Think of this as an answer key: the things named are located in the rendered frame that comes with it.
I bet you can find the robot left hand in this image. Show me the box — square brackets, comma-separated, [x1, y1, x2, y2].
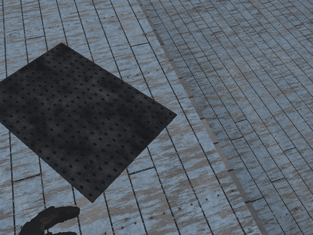
[19, 206, 80, 235]

